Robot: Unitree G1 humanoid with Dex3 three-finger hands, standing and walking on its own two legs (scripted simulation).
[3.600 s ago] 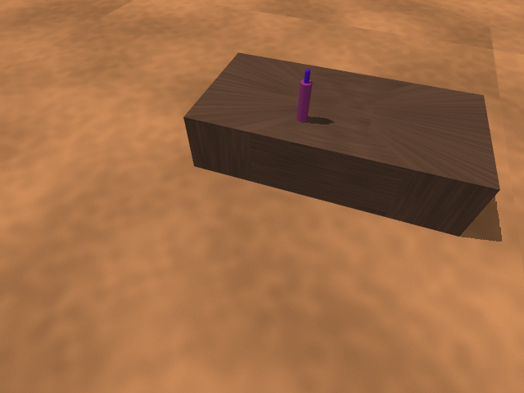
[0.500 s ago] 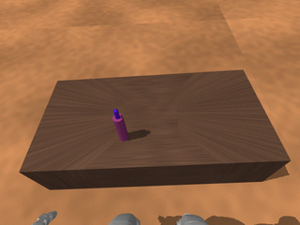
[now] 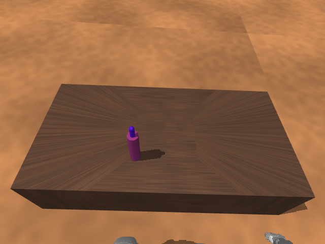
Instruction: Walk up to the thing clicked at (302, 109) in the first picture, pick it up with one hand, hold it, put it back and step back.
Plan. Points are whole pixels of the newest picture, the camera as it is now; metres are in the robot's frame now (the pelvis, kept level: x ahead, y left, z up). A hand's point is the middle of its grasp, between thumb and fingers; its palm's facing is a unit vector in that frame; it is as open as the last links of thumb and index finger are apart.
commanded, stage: walk up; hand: left
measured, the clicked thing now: (133, 143) +0.54 +0.14 -0.30
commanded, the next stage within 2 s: stand in 0.98 s
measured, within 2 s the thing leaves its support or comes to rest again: neither
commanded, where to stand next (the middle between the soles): +0.05 -0.03 m, yaw +0 degrees
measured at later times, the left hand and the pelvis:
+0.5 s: hand out of the picture +0.09 +0.25 -0.14, palm faces +0.01 -0.95 -0.32, open 7.4 cm; pelvis +0.01 +0.00 +0.02, yaw +0 degrees
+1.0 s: hand out of the picture +0.08 +0.25 -0.14, palm faces +0.01 -0.95 -0.32, open 7.4 cm; pelvis +0.01 +0.00 +0.02, yaw +0 degrees
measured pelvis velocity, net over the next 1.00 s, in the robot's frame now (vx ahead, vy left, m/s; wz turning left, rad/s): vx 0.01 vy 0.00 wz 0.01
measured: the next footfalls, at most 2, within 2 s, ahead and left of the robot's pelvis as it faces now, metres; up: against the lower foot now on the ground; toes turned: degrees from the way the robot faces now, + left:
none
